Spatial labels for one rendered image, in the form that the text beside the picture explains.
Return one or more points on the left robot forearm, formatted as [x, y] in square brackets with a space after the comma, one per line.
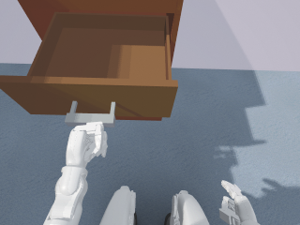
[69, 192]

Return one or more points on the robot right hand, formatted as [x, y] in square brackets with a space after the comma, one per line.
[239, 209]

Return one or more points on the drawer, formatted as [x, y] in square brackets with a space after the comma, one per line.
[96, 59]

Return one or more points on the left robot thigh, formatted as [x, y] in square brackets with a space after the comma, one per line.
[121, 205]

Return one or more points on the robot left hand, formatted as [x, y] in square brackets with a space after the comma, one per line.
[92, 136]

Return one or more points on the handle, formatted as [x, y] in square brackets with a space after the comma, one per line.
[74, 118]

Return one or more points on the cabinet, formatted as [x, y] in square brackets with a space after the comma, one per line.
[40, 14]

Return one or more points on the robot left shin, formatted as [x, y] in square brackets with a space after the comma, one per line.
[131, 218]

